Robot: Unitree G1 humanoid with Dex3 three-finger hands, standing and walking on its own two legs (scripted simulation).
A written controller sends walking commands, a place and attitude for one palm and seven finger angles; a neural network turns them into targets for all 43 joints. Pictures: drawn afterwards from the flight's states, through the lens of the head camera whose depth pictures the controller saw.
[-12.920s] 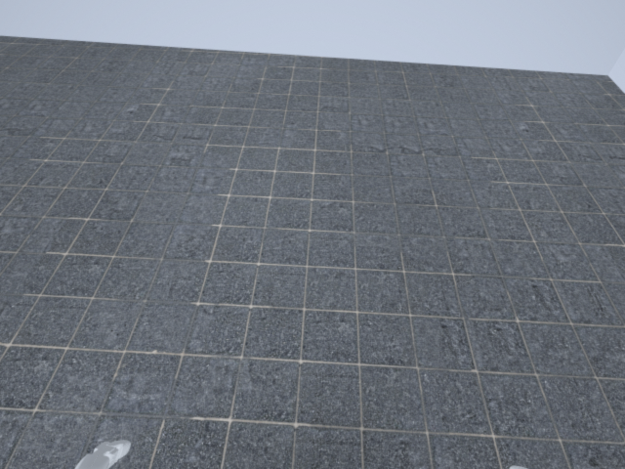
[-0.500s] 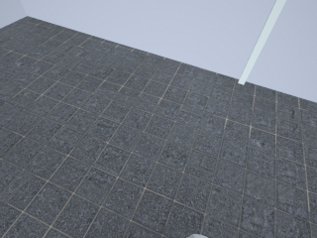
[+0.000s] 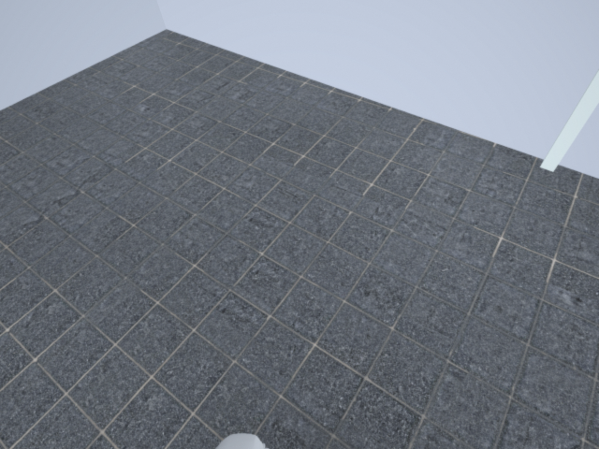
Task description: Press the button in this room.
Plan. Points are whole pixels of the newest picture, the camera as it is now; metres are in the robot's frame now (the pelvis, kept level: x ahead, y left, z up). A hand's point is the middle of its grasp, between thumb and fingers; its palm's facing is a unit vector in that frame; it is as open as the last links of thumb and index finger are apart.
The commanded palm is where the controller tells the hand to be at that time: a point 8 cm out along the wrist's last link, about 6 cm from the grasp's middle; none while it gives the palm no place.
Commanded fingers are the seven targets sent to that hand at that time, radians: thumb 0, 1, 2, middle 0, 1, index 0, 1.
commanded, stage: turn or walk to find it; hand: left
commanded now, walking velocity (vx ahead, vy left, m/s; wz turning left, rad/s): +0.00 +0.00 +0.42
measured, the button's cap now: out of the picture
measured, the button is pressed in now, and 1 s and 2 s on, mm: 0 0 0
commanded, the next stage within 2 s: none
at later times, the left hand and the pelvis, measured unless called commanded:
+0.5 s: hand out of the picture +0.00 +0.26 -0.17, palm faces +0.23 -0.94 -0.24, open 7.4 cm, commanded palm none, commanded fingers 0.00 0.90 0.90 -0.20 -0.30 -0.20 -0.30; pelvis -0.03 +0.04 +0.00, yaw +11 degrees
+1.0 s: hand out of the picture -0.07 +0.19 -0.16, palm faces +0.44 -0.86 -0.25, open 7.3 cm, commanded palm none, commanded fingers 0.00 0.90 0.90 -0.20 -0.30 -0.20 -0.30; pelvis -0.05 -0.01 +0.00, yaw +26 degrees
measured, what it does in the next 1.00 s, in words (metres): steps on the spot, turning left: left foot, then right foot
